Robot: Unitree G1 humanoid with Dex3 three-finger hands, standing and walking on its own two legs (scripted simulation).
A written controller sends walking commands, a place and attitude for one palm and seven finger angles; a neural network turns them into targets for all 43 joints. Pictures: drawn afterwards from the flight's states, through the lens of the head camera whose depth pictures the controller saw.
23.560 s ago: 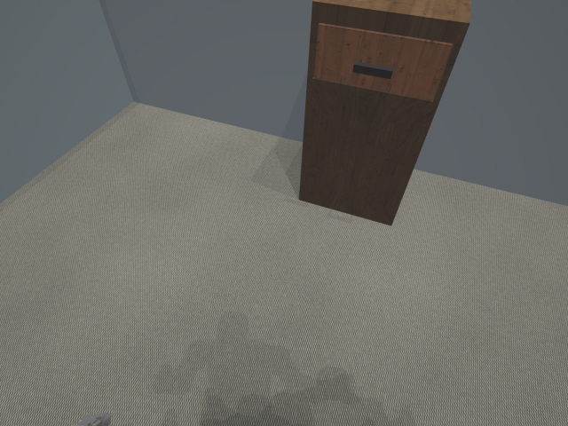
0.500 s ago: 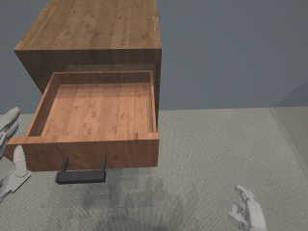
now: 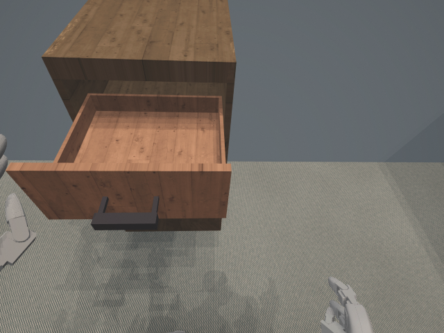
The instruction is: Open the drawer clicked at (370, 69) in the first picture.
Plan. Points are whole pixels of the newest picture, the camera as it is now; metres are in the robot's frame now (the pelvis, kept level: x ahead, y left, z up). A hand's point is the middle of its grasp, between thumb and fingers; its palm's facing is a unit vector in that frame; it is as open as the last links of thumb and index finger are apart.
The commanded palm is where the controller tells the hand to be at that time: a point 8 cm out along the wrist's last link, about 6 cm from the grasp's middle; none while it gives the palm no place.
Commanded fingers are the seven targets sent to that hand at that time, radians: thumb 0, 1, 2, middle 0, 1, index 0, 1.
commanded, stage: step back with the hand held close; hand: left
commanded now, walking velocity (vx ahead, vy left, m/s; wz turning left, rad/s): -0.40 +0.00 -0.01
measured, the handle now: (128, 211) +0.35 +0.21 -0.01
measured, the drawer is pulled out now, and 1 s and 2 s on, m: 0.30 0.30 0.30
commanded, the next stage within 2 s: stop stepping back and stand still in 0.34 s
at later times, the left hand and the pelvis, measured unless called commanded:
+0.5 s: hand out of the picture +0.10 +0.20 +0.18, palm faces +0.31 -0.83 -0.46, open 7.5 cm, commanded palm +0.04 +0.24 +0.19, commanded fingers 0.00 0.90 0.90 -0.20 -0.30 -0.20 -0.30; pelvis -0.11 -0.03 +0.00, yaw -3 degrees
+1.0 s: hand out of the picture +0.01 +0.20 +0.18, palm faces +0.37 -0.80 -0.47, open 7.5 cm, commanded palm -0.04 +0.24 +0.19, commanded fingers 0.00 0.90 0.90 -0.20 -0.30 -0.20 -0.30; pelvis -0.18 -0.04 +0.01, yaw -1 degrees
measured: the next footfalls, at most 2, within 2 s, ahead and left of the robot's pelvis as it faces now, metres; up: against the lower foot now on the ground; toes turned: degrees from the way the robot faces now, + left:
left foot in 0.24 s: +0.02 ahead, +0.13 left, +0.00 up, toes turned +1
right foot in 0.50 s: -0.09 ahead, -0.14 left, +0.00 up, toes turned -5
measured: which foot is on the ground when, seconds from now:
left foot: down 0.00-0.08, up 0.10-0.22, down 0.24-0.52, up 0.54-0.76, down 0.78-1.00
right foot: down 0.00-0.26, up 0.28-0.48, down 0.50-1.00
